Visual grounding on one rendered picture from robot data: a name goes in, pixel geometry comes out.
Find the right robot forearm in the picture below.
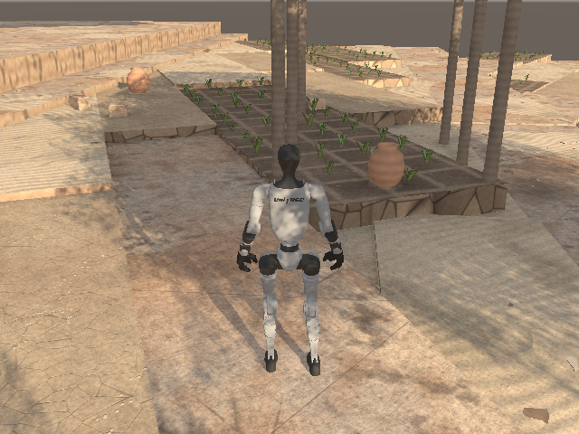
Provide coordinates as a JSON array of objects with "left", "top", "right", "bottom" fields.
[{"left": 325, "top": 219, "right": 342, "bottom": 254}]

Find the left robot hand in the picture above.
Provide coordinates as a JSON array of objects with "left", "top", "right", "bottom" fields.
[{"left": 236, "top": 251, "right": 258, "bottom": 272}]

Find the robot left thigh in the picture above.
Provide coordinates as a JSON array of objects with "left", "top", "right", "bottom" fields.
[{"left": 259, "top": 252, "right": 278, "bottom": 314}]

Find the left robot upper arm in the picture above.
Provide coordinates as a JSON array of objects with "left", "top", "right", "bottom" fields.
[{"left": 246, "top": 184, "right": 271, "bottom": 234}]

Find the robot torso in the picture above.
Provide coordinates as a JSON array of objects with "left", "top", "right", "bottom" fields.
[{"left": 268, "top": 179, "right": 310, "bottom": 271}]

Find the right robot hand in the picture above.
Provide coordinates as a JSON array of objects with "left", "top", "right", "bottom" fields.
[{"left": 323, "top": 251, "right": 344, "bottom": 270}]

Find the right robot upper arm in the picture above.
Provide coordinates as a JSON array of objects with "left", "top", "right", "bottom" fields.
[{"left": 308, "top": 183, "right": 333, "bottom": 233}]

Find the left robot forearm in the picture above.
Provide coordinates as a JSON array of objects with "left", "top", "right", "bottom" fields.
[{"left": 239, "top": 221, "right": 256, "bottom": 256}]

